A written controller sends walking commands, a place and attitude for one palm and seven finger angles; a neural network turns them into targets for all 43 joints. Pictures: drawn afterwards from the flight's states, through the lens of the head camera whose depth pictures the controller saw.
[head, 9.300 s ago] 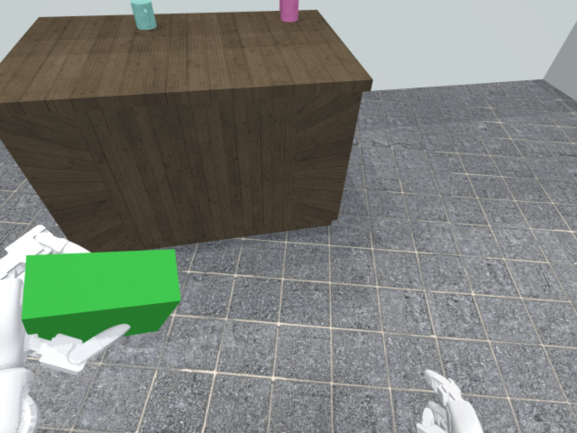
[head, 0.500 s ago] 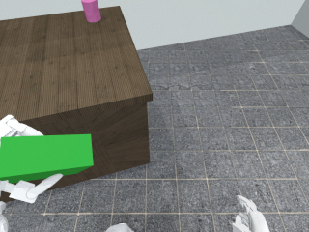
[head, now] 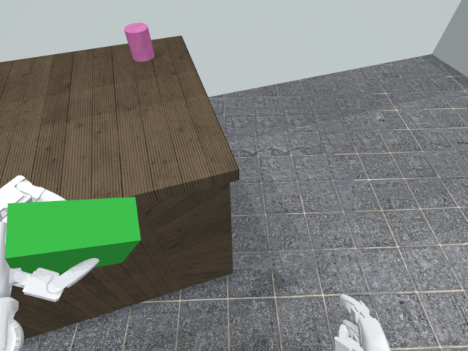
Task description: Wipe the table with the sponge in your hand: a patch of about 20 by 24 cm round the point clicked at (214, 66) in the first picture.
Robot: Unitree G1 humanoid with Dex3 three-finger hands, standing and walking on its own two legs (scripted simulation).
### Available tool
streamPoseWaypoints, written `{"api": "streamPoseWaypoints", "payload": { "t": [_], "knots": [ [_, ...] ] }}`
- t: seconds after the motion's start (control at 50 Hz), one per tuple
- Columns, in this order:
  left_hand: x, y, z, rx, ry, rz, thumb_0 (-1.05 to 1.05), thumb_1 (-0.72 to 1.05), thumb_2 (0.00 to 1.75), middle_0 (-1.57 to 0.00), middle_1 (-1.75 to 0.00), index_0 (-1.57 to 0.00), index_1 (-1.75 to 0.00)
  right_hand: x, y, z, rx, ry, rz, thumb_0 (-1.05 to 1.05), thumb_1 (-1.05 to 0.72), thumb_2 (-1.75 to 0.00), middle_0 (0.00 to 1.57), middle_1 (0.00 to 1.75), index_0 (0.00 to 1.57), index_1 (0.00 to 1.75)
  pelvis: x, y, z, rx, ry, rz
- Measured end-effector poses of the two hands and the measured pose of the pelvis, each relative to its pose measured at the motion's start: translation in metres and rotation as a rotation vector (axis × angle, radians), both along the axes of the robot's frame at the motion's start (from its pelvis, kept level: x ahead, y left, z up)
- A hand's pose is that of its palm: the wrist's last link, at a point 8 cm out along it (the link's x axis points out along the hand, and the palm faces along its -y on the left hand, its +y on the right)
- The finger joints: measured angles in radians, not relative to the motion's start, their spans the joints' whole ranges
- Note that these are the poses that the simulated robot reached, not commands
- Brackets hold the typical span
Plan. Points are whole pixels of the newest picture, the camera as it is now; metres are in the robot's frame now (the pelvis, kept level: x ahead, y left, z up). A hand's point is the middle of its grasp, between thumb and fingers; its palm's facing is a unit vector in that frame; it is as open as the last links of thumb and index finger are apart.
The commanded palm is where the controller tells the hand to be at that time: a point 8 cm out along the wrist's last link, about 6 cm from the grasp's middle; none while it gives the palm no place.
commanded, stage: come to a stop and stand still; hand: left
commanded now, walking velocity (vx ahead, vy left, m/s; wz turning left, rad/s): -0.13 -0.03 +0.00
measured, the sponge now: (94, 236) +0.24 +0.20 +0.14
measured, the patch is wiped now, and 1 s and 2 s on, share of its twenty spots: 0.00 0.00 0.00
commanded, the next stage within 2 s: look again from close up in 0.68 s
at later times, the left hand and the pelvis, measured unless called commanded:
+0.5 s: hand (39, 274) +0.18 +0.23 +0.16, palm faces +0.36 -0.85 -0.39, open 10.0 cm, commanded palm +0.13 +0.27 +0.18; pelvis -0.03 +0.00 +0.01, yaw +0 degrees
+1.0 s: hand (16, 248) +0.20 +0.26 +0.17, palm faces +0.32 -0.85 -0.42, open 10.0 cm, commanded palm +0.13 +0.29 +0.18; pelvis -0.05 +0.02 +0.01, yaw -3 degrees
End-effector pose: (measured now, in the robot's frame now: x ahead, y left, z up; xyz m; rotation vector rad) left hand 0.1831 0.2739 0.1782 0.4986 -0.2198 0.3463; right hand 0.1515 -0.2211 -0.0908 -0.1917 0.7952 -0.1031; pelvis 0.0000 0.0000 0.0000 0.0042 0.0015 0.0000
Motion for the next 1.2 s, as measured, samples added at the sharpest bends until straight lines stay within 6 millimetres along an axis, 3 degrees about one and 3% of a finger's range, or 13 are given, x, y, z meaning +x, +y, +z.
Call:
{"api": "streamPoseWaypoints", "payload": {
  "t": [0.18,0.38,0.54,0.78,0.84,0.9,0.94,1.06,1.12,1.2],
  "knots": [
    [-0.008,0.004,0.008,0.03,-0.035,-0.061,0.0,-0.48,1.0,-0.76,-1.35,-0.74,-1.35,-0.002,-0.008,0.027,-0.06,-0.074,-0.026,0.01,-0.91,-0.9,0.2,0.3,0.2,0.3,-0.009,0.003,0.004,0.001,0.005,-0.023],
    [-0.035,-0.008,-0.001,-0.04,-0.001,-0.021,0.0,-0.48,1.0,-0.76,-1.35,-0.74,-1.35,-0.031,-0.015,0.013,-0.02,-0.043,-0.025,0.01,-0.9,-0.9,0.2,0.3,0.2,0.3,-0.028,-0.006,0.003,-0.021,-0.002,-0.015],
    [-0.043,0.0,-0.002,-0.039,0.008,-0.004,0.0,-0.48,1.0,-0.76,-1.35,-0.74,-1.35,-0.057,-0.015,0.009,-0.044,0.017,-0.036,0.01,-0.9,-0.9,0.2,0.3,0.2,0.3,-0.036,-0.003,0.006,-0.018,-0.014,-0.008],
    [-0.047,-0.001,-0.004,-0.045,0.027,-0.017,0.0,-0.48,1.0,-0.76,-1.35,-0.74,-1.35,-0.053,-0.009,0.015,-0.03,-0.027,-0.024,0.01,-0.9,-0.9,0.2,0.3,0.2,0.3,-0.043,-0.001,0.007,-0.022,-0.014,-0.017],
    [-0.03,0.025,0.025,0.125,-0.072,-0.033,0.0,-0.48,1.0,-0.76,-1.35,-0.74,-1.35,-0.053,-0.006,0.014,-0.056,-0.016,0.032,0.01,-0.9,-0.9,0.2,0.3,0.2,0.3,-0.051,-0.002,0.006,-0.028,-0.02,-0.007],
    [-0.016,0.053,0.038,0.088,-0.165,0.026,0.0,-0.48,1.0,-0.76,-1.35,-0.74,-1.35,-0.052,-0.003,0.017,-0.041,-0.025,0.041,0.01,-0.9,-0.9,0.2,0.3,0.2,0.3,-0.056,0.003,0.005,-0.024,-0.023,-0.03],
    [-0.014,0.051,0.032,0.045,-0.147,0.011,0.0,-0.48,1.0,-0.76,-1.35,-0.74,-1.35,-0.052,-0.001,0.023,-0.024,-0.057,0.015,0.01,-0.9,-0.9,0.2,0.3,0.2,0.3,-0.054,0.011,0.007,-0.02,-0.02,-0.045],
    [-0.018,0.022,-0.015,-0.016,0.055,-0.155,0.0,-0.48,1.0,-0.76,-1.35,-0.74,-1.35,-0.051,0.012,0.034,-0.042,-0.085,-0.023,0.01,-0.9,-0.9,0.2,0.3,0.2,0.3,-0.037,0.029,0.009,-0.012,-0.004,-0.059],
    [-0.015,0.031,-0.025,-0.019,0.084,-0.142,0.0,-0.48,1.0,-0.76,-1.35,-0.75,-1.35,-0.046,0.021,0.034,-0.058,-0.061,-0.003,0.01,-0.9,-0.9,0.2,0.3,0.2,0.3,-0.03,0.032,0.009,-0.015,-0.004,-0.051],
    [-0.002,0.052,-0.016,-0.01,0.01,-0.066,0.0,-0.48,1.0,-0.76,-1.35,-0.75,-1.35,-0.029,0.032,0.032,-0.062,-0.045,0.048,0.01,-0.9,-0.9,0.2,0.3,0.2,0.3,-0.021,0.034,0.009,-0.021,-0.002,-0.042]
  ]
}}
